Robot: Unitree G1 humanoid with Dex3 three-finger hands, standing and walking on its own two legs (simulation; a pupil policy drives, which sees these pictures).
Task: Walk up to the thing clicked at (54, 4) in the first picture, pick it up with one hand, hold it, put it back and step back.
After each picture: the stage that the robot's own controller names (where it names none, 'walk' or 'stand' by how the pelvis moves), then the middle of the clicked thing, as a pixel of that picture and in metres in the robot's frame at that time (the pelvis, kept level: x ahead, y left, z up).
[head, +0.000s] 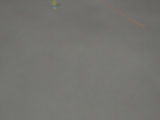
stand; (54, 4) +2.34 +0.43 -0.72
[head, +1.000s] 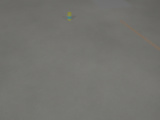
walk; (69, 16) +2.21 +0.19 -0.70
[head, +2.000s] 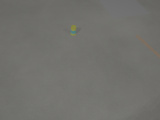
walk; (73, 30) +1.57 +0.06 -0.70
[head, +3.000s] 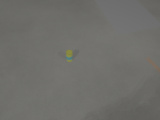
walk; (69, 55) +1.08 +0.14 -0.70
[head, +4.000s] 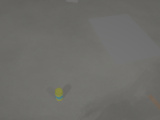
walk; (59, 94) +0.72 +0.17 -0.71
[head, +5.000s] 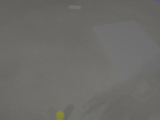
walk; (60, 117) +0.53 +0.17 -0.71
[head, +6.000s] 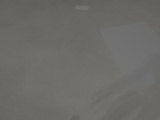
stand; out of the picture +0.41 +0.16 -0.71
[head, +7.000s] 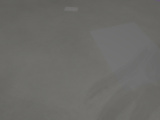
stand; out of the picture +0.35 +0.19 -0.71
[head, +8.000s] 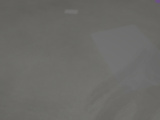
stand; out of the picture +0.33 +0.20 -0.72
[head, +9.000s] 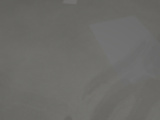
stand; out of the picture +0.34 +0.19 -0.72
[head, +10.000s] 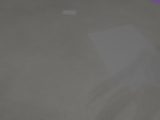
stand; out of the picture +0.36 +0.21 -0.72
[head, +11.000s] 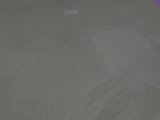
stand; out of the picture +0.34 +0.20 -0.72
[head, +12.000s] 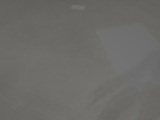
stand; out of the picture +0.35 +0.19 -0.72
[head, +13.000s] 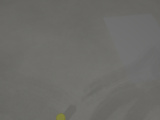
stand; out of the picture +0.39 +0.13 -0.71
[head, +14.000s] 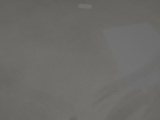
stand; out of the picture +0.38 +0.18 -0.72
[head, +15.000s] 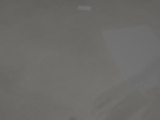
stand; out of the picture +0.40 +0.17 -0.72
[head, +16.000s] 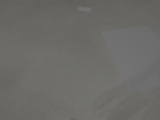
stand; out of the picture +0.39 +0.18 -0.72
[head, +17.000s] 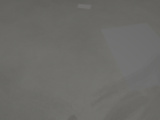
go down; out of the picture +0.40 +0.17 -0.72
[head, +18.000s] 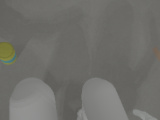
go down; (6, 54) +0.45 +0.26 -0.30
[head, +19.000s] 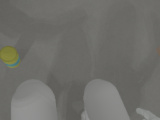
approach; (10, 57) +0.44 +0.27 -0.30
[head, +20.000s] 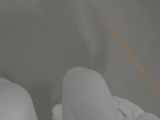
close in; out of the picture +0.40 +0.32 -0.22
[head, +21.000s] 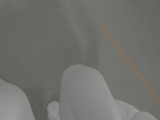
close; out of the picture +0.41 +0.32 -0.22
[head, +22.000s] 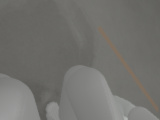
lift; out of the picture +0.39 +0.30 -0.23
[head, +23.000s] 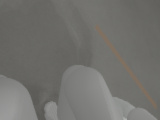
lift; out of the picture +0.38 +0.30 -0.23
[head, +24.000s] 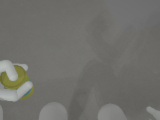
lift; (19, 83) +0.33 +0.22 -0.01
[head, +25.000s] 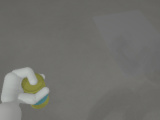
hold; (36, 91) +0.32 +0.17 +0.01
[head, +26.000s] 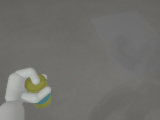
hold; (39, 91) +0.33 +0.16 +0.00
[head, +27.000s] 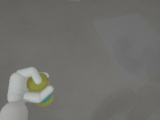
hold; (41, 90) +0.33 +0.16 +0.01
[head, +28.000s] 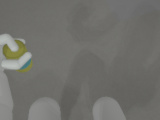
crouch; (19, 57) +0.43 +0.22 -0.08
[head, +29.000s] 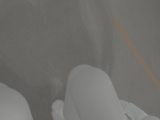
lower; out of the picture +0.41 +0.32 -0.23
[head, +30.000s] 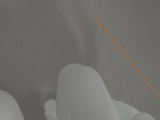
lower; out of the picture +0.42 +0.33 -0.23
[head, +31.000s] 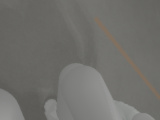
lower; out of the picture +0.42 +0.33 -0.22
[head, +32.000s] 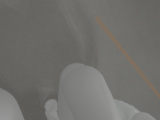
lower; out of the picture +0.41 +0.33 -0.22
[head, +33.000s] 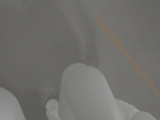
loosen; out of the picture +0.41 +0.33 -0.22
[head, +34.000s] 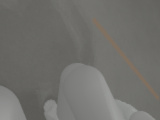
withdraw; out of the picture +0.40 +0.33 -0.22
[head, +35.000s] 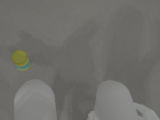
walk; (21, 60) +0.45 +0.27 -0.32
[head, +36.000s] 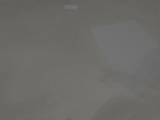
stand; out of the picture +0.39 +0.18 -0.66
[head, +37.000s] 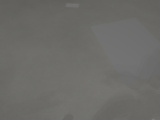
stand; out of the picture +0.41 +0.19 -0.66
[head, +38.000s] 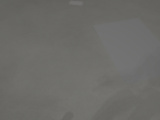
stand; out of the picture +0.41 +0.19 -0.68
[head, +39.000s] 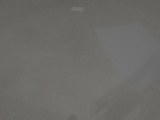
walk; out of the picture +0.42 +0.18 -0.72
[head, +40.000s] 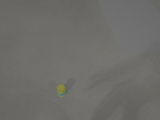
walk; (61, 90) +0.57 +0.16 -0.71
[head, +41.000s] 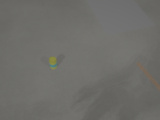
walk; (53, 62) +0.86 +0.24 -0.71
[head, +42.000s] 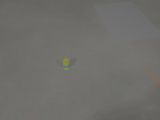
stand; (66, 64) +1.05 +0.18 -0.71
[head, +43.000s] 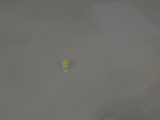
stand; (65, 66) +1.04 +0.19 -0.72
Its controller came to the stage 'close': yes
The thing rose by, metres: 0.71
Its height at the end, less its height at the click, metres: +0.00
